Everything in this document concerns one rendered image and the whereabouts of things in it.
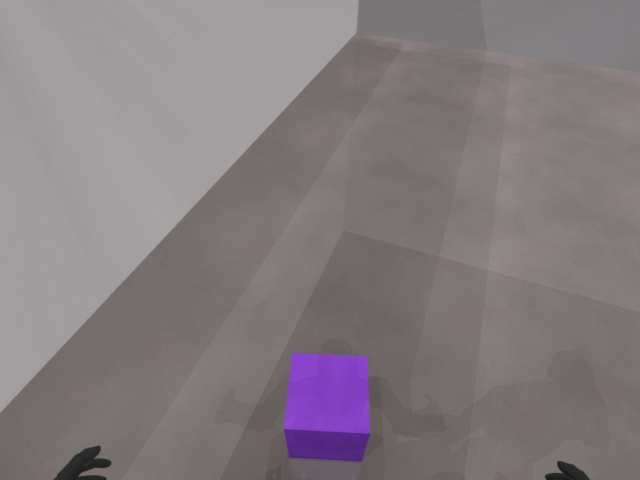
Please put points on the left robot hand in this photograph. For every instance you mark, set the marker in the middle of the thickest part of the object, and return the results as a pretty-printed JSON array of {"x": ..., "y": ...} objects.
[{"x": 82, "y": 462}]

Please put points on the carton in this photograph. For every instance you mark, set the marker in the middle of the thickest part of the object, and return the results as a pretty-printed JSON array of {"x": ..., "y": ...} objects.
[{"x": 327, "y": 412}]

